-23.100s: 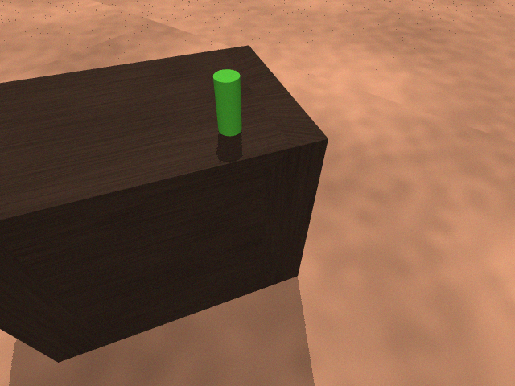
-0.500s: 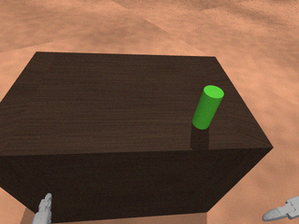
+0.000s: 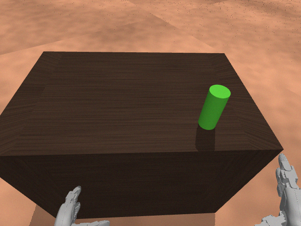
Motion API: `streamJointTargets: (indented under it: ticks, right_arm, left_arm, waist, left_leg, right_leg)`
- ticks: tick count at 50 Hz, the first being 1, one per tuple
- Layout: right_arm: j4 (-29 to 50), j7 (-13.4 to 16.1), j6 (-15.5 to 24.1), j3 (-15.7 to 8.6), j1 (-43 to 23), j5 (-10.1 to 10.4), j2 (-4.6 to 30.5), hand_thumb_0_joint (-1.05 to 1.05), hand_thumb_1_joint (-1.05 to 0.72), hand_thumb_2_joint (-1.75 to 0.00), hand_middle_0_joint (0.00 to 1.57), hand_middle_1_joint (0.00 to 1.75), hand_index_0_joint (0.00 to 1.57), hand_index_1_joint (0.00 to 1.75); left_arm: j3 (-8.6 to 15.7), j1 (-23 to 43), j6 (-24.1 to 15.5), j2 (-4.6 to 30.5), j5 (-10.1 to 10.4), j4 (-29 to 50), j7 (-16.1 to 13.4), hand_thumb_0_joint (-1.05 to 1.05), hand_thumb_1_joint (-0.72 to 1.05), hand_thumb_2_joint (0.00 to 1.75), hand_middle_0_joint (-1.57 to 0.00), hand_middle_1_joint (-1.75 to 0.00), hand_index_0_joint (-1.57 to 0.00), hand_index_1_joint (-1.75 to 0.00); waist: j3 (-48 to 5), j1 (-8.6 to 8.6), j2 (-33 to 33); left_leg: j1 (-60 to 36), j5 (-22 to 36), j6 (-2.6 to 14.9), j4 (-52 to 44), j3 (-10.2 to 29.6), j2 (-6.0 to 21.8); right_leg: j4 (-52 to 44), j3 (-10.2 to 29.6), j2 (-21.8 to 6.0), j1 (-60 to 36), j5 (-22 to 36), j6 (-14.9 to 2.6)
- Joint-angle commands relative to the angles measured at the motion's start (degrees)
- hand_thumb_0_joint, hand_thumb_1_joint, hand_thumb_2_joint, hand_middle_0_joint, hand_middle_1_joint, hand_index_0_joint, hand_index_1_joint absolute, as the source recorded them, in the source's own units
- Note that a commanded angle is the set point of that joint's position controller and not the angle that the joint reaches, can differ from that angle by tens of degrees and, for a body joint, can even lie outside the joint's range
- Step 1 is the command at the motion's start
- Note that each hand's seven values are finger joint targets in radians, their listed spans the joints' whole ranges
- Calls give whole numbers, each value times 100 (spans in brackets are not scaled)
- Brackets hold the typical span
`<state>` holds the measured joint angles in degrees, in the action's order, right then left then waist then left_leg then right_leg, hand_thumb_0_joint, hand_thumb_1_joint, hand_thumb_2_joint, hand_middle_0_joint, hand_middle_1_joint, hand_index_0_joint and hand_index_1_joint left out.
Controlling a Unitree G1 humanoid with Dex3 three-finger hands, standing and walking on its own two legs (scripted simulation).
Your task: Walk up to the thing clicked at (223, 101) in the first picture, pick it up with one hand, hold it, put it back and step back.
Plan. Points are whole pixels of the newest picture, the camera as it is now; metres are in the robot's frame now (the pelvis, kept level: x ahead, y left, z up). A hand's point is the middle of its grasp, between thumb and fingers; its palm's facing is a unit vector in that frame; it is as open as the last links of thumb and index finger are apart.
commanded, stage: home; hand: right
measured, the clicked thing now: (212, 108) +0.46 -0.21 +0.05
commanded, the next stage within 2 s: none
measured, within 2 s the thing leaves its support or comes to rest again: neither
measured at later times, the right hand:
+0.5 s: hand (212, 210) +0.19 -0.18 -0.11, palm faces +0.09 +0.97 -0.21, open 17.5 cm
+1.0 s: hand out of the picture +0.15 -0.25 -0.14, palm faces -0.08 +0.92 -0.37, open 17.4 cm
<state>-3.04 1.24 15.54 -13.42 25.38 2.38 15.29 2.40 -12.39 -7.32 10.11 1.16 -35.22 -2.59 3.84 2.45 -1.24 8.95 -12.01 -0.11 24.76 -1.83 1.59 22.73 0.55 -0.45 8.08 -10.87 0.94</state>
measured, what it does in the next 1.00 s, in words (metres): stands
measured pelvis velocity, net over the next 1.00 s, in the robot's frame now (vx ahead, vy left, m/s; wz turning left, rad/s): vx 0.03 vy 0.00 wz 0.04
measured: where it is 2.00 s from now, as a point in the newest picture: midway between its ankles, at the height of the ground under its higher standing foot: outside the picture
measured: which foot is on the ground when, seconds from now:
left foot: down 0.00-1.00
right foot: down 0.00-1.00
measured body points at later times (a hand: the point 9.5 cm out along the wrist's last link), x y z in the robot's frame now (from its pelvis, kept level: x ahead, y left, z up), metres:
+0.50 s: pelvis +0.02 +0.00 +0.00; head +0.04 -0.01 +0.45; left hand +0.17 +0.23 -0.10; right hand +0.19 -0.23 -0.09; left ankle +0.02 +0.12 -0.74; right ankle +0.02 -0.13 -0.74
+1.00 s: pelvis +0.03 +0.00 +0.00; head +0.03 +0.01 +0.45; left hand +0.13 +0.29 -0.12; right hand +0.15 -0.29 -0.11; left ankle +0.02 +0.12 -0.74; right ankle +0.02 -0.13 -0.74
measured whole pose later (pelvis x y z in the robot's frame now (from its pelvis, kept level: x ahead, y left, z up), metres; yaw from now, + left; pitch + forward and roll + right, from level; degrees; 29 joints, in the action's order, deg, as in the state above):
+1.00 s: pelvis +0.03 +0.00 +0.00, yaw +2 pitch -2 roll +0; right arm -52.9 0.1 2.2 0.7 10.2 -1.4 20.0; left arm 0.6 -10.3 -0.1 19.6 -2.1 -51.0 0.5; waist 0.7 -0.6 -0.8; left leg 10.1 -15.0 -0.4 26.9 0.3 1.0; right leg 25.2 -1.6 -1.1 8.5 -14.9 0.8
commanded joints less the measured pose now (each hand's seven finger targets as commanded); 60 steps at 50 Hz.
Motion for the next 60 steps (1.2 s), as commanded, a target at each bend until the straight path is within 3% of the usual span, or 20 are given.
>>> streamJointTargets:
  ticks: [1, 3, 5, 10, 17, 18, 19, 20, 23, 26, 32, 35, 37, 38, 40, 42, 44, 46, 48, 60]
  right_arm:
    - [714, 75, 174, -133, -341, -67, 853, 0, 58, -4, 5, 5, 5, 5]
    - [358, 119, 52, -58, -386, -109, 808, 0, 59, -3, 5, 5, 5, 5]
    - [-130, 120, -80, 212, -556, -133, 607, 0, 60, -3, 5, 5, 5, 5]
    - [-1201, 91, -263, 1027, -1225, -191, 58, 0, 60, -2, 5, 4, 5, 4]
    - [-2121, 194, -496, 923, -1795, -218, 447, 0, 56, -5, 5, 5, 5, 5]
    - [-2179, 356, -467, 248, -1738, -212, 765, 0, 57, -4, 5, 5, 5, 5]
    - [-2380, 330, -491, 756, -1611, -240, 355, 0, 56, -5, 5, 5, 5, 5]
    - [-2400, 307, -506, 991, -1708, -214, 132, 0, 55, -5, 5, 5, 5, 5]
    - [-2234, 386, -558, 879, -1810, -169, 198, 0, 55, -5, 5, 5, 5, 5]
    - [-2470, 374, -613, 1151, -1658, -159, -118, 0, 58, -4, 5, 5, 5, 5]
    - [-2322, 398, -631, 1149, -1941, -152, -25, 0, 57, -4, 5, 5, 5, 5]
    - [-2428, 432, -690, 973, -1848, -166, 145, 0, 56, -5, 5, 5, 5, 5]
    - [-2348, 440, -726, 1038, -1875, -152, 109, 0, 56, -4, 5, 5, 5, 5]
    - [-3408, 254, -891, 814, -1273, -549, 1553, 0, 60, -3, 5, 4, 5, 4]
    - [-3566, 116, -1003, 845, -1274, -461, 1422, 0, 55, -5, 5, 5, 5, 5]
    - [-3764, 34, -1041, 979, -1559, -401, 1239, 0, 56, -5, 5, 5, 5, 5]
    - [-4058, -14, -1076, 1079, -1757, -375, 1330, 0, 57, -4, 5, 5, 5, 5]
    - [-4331, -38, -1104, 1116, -1838, -388, 1426, 0, 56, -5, 5, 5, 5, 5]
    - [-4579, -47, -1152, 1142, -1883, -373, 1516, 0, 55, -5, 5, 5, 5, 5]
    - [-5465, -67, -1317, 1269, -1986, -334, 1893, 0, 53, -7, 6, 6, 6, 6]
  left_arm:
    - [464, 488, -299, 1014, -54, 615, -110, 0, 56, 71, -17, -24, -17, -24]
    - [607, 617, -307, 1147, -68, 681, -147, 0, 68, 78, -18, -26, -18, -26]
    - [466, 590, -290, 970, -67, 628, -160, 0, 77, 83, -19, -28, -19, -28]
    - [-99, 975, -245, 390, -14, 532, -144, 0, 90, 90, -20, -30, -20, -30]
    - [5, 759, -139, 687, -36, 442, -142, 0, 90, 90, -20, -30, -20, -30]
    - [35, 339, -45, 1044, -134, 31, -117, 0, 90, 90, -20, -30, -20, -30]
    - [-54, 446, -18, 913, -107, 158, -91, 0, 90, 90, -20, -30, -20, -30]
    - [-78, 475, 0, 836, -109, 237, -83, 0, 90, 90, -20, -30, -20, -30]
    - [-56, 501, 83, 887, -88, 307, -79, 0, 90, 90, -20, -30, -20, -30]
    - [-25, 452, 179, 890, -83, 345, -45, 0, 90, 90, -20, -30, -20, -30]
    - [-11, 415, 374, 890, -53, 344, -56, 0, 90, 90, -20, -30, -20, -30]
    - [17, 366, 463, 930, -53, 330, -83, 0, 90, 90, -20, -30, -20, -30]
    - [11, 398, 511, 936, -40, 376, -71, 0, 90, 90, -20, -30, -20, -30]
    - [254, 160, 504, 1830, -420, -228, 32, 0, 90, 90, -20, -30, -20, -30]
    - [228, 13, 522, 1789, -370, -361, 116, 0, 90, 90, -20, -30, -20, -30]
    - [156, 158, 532, 1787, -309, -566, 172, 0, 90, 90, -20, -30, -20, -30]
    - [92, 320, 544, 1770, -303, -787, 223, 0, 90, 90, -20, -30, -20, -30]
    - [70, 356, 554, 1850, -320, -1016, 250, 0, 90, 90, -20, -30, -20, -30]
    - [44, 446, 573, 1904, -309, -1231, 267, 0, 90, 90, -20, -30, -20, -30]
    - [-76, 573, 606, 2281, -260, -2165, 268, 0, 90, 90, -20, -30, -20, -30]
  waist:
    - [-613, -165, -165]
    - [-797, -192, 0]
    - [-743, -310, 209]
    - [-617, -312, 285]
    - [-1171, -258, -331]
    - [-921, -25, -356]
    - [-774, -146, -245]
    - [-826, -209, -110]
    - [-991, -140, -190]
    - [-854, -191, 218]
    - [-988, -214, 324]
    - [-1159, -164, 349]
    - [-1023, -140, 209]
    - [-1296, -241, -76]
    - [-1528, -256, -42]
    - [-1234, -259, 54]
    - [-783, -301, 314]
    - [-706, -315, 229]
    - [-541, -315, 254]
    - [-407, -261, 181]
  left_leg:
    - [59, 211, 64, -461, -247, -138]
    - [-10, 335, 53, -446, -283, -164]
    - [42, 424, 16, -488, -258, -145]
    - [190, 375, 20, -447, -179, -104]
    - [-125, 915, 71, -240, -151, -122]
    - [-44, 720, 96, -219, -96, -167]
    - [-30, 630, 92, -243, -94, -174]
    - [-65, 690, 81, -257, -90, -179]
    - [-120, 916, 85, -213, -95, -187]
    - [-55, 953, 67, -204, -140, -228]
    - [-44, 1227, 31, -147, -83, -184]
    - [-170, 1380, 16, -117, -66, -174]
    - [-112, 1246, 47, -121, -83, -192]
    - [-216, 2584, 173, 392, 486, 488]
    - [-290, 2854, 246, 379, 509, 542]
    - [-203, 2173, 216, 186, 527, 488]
    - [194, 1464, 195, -91, 567, 475]
    - [4, 1600, 186, -152, 608, 488]
    - [209, 1260, 179, -327, 667, 488]
    - [4, 702, 169, -708, 792, 473]
  right_leg:
    - [-427, -196, 83, -23, 196, -144]
    - [-415, -154, 53, -116, 312, -148]
    - [-338, -172, 70, -148, 382, -189]
    - [-247, -228, 87, 41, 319, -193]
    - [-159, -236, 56, 5, 785, -87]
    - [-113, -241, 86, 164, 586, -73]
    - [-154, -270, 78, 202, 473, -72]
    - [-118, -279, 78, 216, 529, -96]
    - [-86, -294, 64, 134, 758, -84]
    - [-80, -271, 25, 220, 806, -120]
    - [25, -309, 63, 95, 1024, -160]
    - [62, -323, 80, 58, 1166, -170]
    - [-5, -320, 57, 108, 1100, -138]
    - [415, 151, -534, -45, 2192, -184]
    - [479, 150, -544, -226, 2220, -168]
    - [274, 180, -571, -45, 1711, -166]
    - [32, 203, -555, -36, 1011, -161]
    - [-19, 210, -563, 40, 984, -182]
    - [-129, 200, -554, -77, 621, -186]
    - [-623, 263, -605, -225, 301, -207]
